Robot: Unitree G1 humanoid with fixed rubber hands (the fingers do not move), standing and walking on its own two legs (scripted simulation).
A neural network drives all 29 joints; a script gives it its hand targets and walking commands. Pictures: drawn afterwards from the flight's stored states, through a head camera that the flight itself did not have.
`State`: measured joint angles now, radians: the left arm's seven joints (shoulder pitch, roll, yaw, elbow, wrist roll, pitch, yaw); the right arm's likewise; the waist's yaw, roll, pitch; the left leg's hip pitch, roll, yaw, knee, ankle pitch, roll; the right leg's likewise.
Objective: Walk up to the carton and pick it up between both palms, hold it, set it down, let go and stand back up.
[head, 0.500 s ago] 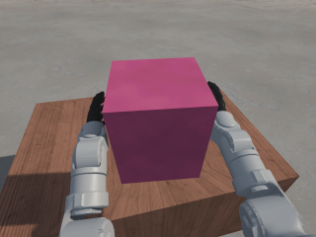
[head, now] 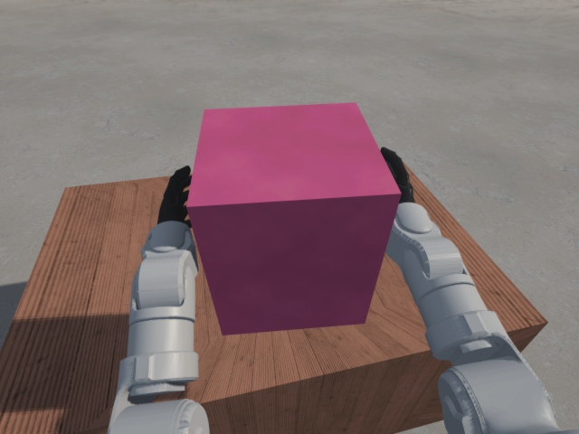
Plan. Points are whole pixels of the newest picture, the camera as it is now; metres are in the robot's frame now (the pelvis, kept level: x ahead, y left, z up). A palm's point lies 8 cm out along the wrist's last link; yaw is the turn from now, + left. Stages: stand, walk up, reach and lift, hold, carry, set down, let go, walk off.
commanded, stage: hold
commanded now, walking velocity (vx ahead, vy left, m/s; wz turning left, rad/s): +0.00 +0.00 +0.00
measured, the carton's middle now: (287, 221) +0.38 -0.01 +0.15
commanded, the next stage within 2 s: none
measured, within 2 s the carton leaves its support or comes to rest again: neither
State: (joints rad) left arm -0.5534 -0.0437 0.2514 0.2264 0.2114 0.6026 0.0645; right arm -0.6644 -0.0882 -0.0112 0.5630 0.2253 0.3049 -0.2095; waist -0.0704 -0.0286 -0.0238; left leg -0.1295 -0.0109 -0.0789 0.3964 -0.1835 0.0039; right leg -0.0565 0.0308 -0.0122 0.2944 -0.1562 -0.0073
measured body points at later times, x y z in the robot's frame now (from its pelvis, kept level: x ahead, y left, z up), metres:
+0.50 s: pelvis +0.00 +0.00 +0.00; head -0.04 +0.02 +0.45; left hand +0.38 +0.15 +0.16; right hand +0.38 -0.16 +0.18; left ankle +0.03 +0.11 -0.75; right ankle +0.01 -0.12 -0.75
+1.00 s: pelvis +0.00 +0.00 +0.00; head -0.04 +0.02 +0.45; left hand +0.38 +0.15 +0.16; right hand +0.38 -0.16 +0.18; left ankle +0.03 +0.11 -0.75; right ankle +0.01 -0.12 -0.75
